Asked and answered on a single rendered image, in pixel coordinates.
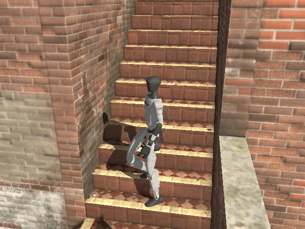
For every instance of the robot left upper arm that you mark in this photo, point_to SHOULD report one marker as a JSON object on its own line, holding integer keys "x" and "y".
{"x": 158, "y": 107}

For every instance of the left robot forearm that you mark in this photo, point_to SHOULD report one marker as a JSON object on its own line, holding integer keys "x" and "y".
{"x": 154, "y": 134}

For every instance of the robot left shin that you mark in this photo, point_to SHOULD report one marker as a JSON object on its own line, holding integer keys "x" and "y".
{"x": 154, "y": 183}

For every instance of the right robot hand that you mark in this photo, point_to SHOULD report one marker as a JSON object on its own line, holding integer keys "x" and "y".
{"x": 161, "y": 136}

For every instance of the robot right foot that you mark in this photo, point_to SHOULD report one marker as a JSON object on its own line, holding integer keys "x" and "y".
{"x": 145, "y": 175}

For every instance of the left robot hand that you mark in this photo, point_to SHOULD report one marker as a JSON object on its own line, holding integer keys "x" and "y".
{"x": 145, "y": 150}

